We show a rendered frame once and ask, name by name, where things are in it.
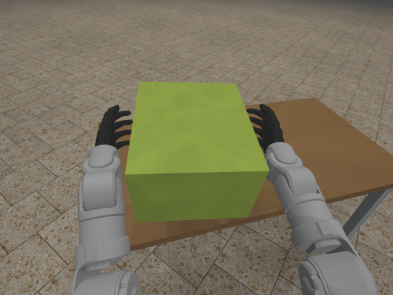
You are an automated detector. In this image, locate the right robot forearm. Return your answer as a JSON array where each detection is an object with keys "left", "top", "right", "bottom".
[{"left": 265, "top": 142, "right": 379, "bottom": 295}]

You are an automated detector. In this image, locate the left robot hand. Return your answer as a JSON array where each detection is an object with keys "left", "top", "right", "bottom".
[{"left": 95, "top": 105, "right": 133, "bottom": 150}]

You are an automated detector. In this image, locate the table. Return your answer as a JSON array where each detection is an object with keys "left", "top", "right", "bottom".
[{"left": 97, "top": 98, "right": 393, "bottom": 254}]

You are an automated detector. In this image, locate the carton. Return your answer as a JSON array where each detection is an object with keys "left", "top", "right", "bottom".
[{"left": 125, "top": 81, "right": 270, "bottom": 222}]

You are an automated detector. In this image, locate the right robot upper arm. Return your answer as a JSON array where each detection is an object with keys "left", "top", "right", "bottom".
[{"left": 298, "top": 251, "right": 378, "bottom": 295}]

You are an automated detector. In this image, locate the right robot hand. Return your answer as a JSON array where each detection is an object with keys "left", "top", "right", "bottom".
[{"left": 246, "top": 104, "right": 284, "bottom": 154}]

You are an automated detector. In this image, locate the left robot forearm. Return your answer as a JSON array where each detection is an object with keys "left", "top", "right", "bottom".
[{"left": 71, "top": 144, "right": 131, "bottom": 295}]

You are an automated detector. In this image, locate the left robot upper arm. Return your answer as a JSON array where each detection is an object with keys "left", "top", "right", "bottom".
[{"left": 74, "top": 269, "right": 142, "bottom": 295}]

